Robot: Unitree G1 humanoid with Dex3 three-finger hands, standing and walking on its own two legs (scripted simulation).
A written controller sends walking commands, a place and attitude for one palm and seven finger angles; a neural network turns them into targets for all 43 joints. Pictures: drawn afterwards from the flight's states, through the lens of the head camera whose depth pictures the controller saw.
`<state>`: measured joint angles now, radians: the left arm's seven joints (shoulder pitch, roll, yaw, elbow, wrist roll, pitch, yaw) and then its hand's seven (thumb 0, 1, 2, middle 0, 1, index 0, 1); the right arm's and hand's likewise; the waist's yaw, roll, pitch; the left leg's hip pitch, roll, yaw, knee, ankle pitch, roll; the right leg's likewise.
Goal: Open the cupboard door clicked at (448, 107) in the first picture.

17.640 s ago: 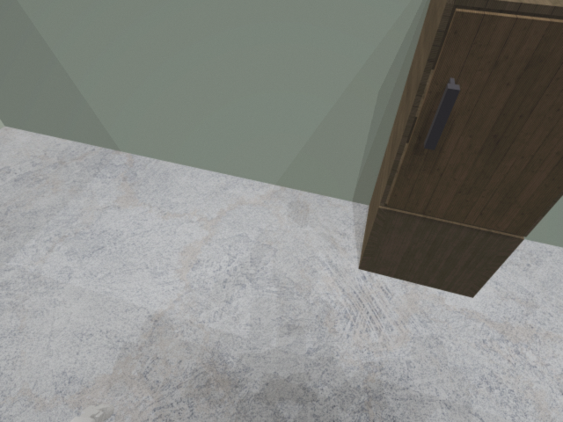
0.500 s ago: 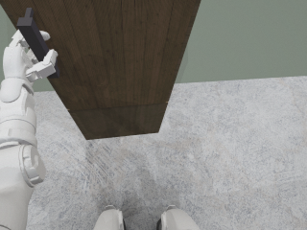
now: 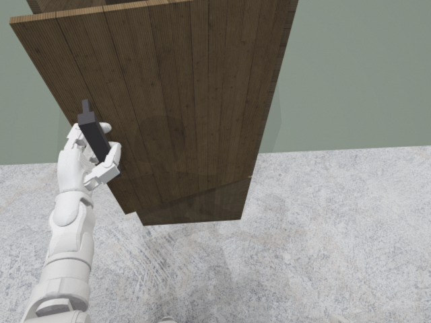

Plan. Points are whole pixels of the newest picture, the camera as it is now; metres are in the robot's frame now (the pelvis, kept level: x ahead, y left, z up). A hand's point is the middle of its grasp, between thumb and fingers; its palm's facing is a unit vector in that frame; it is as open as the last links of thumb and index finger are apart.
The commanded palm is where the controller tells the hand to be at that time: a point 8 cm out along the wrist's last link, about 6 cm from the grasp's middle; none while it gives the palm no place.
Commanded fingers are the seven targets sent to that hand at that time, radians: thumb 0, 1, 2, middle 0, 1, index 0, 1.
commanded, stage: pull the door open along its arc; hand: left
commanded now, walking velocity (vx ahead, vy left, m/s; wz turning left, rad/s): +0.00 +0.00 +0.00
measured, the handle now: (101, 141) +0.45 +0.22 +0.07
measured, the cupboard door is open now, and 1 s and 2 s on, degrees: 16 41 45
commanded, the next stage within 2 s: open thumb and fingers to let go in 0.50 s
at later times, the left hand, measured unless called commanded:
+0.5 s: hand (161, 218) +0.28 +0.09 +0.07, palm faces +0.48 -0.88 +0.03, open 6.7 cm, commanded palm +0.22 +0.12 +0.06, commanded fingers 0.00 0.90 0.90 -0.40 -1.35 -0.40 -1.35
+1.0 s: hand (168, 221) +0.28 +0.08 +0.07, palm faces +0.46 -0.89 +0.01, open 10.2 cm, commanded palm +0.23 +0.12 +0.06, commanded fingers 0.00 -0.50 0.30 -0.30 -1.20 -0.30 -1.20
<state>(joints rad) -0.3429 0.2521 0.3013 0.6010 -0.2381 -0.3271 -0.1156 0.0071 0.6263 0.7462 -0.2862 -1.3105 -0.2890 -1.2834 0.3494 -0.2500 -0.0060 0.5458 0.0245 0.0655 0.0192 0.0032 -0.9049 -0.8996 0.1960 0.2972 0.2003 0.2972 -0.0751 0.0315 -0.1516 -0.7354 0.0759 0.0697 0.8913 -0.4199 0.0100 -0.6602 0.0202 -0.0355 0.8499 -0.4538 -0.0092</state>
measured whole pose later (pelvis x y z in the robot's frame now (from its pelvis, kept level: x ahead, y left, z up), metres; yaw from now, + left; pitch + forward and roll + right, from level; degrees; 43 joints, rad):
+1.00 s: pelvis -0.01 -0.04 +0.00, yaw +5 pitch +8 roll +1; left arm 0.08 -0.09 -0.15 0.15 0.04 -0.25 0.53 0.00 0.06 0.54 -0.34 -1.26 -0.34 -1.26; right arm 0.19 -0.19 0.01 0.57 -0.07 0.06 0.00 0.01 -0.90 -0.90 0.20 0.30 0.20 0.30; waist 0.00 0.03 -0.12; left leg -0.62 0.04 0.00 0.86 -0.39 -0.03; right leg -0.54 -0.01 -0.10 0.89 -0.49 -0.05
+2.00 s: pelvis -0.03 -0.01 -0.01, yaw +3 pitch +8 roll +0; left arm 0.24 0.07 -0.19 -0.01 -0.05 -0.28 0.09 -0.02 -0.50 0.30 -0.20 -0.35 -0.20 -0.33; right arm 0.25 -0.20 0.03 0.47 -0.01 -0.01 0.02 0.01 -0.90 -0.90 0.20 0.30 0.20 0.30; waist -0.02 0.03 -0.10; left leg -0.65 0.04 0.04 0.92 -0.40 0.00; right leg -0.58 -0.02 -0.07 0.93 -0.49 -0.03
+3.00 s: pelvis -0.03 -0.01 -0.02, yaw +4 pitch +9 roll -2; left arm 0.58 0.21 0.03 -0.32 -0.22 -0.29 -0.14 -0.02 -0.50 0.30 -0.15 -0.30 -0.15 -0.30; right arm 0.27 -0.20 0.02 0.43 0.03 -0.06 -0.05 0.01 -0.90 -0.90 0.20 0.30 0.20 0.30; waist 0.01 0.05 -0.14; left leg -0.74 0.04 0.00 1.03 -0.45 0.00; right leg -0.63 -0.01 -0.10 1.00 -0.53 -0.02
